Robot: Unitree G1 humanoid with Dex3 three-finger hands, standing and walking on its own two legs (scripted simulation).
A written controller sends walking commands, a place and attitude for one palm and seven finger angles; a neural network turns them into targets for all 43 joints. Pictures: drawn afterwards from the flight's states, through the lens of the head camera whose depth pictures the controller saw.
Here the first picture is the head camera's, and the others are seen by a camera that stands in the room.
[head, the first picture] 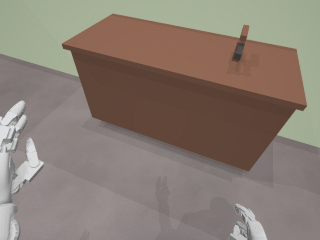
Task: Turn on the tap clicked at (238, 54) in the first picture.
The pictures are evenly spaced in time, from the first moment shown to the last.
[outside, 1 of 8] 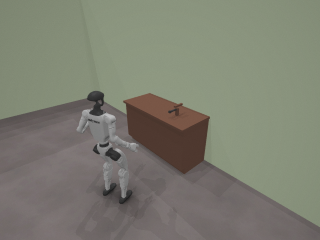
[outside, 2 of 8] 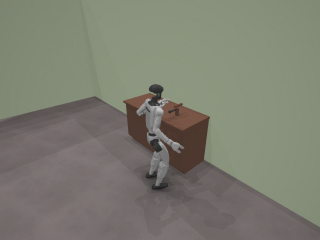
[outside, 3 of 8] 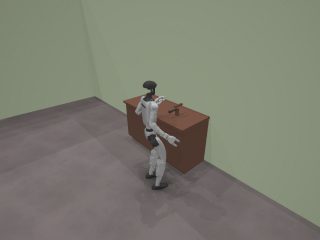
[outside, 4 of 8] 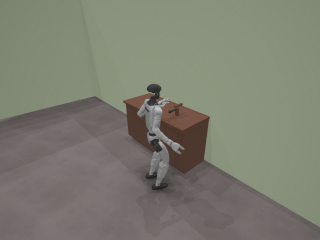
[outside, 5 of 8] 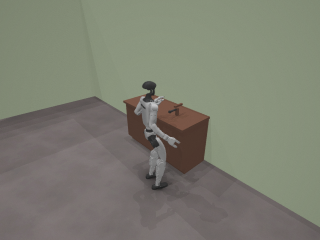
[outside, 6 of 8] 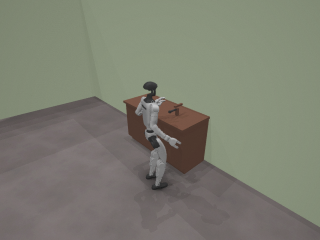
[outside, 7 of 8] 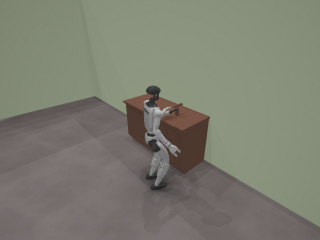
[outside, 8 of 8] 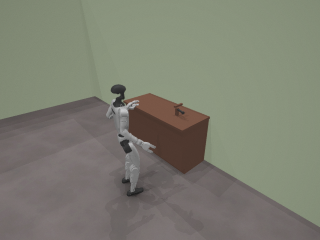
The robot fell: no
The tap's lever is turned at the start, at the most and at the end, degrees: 0 76 76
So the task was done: yes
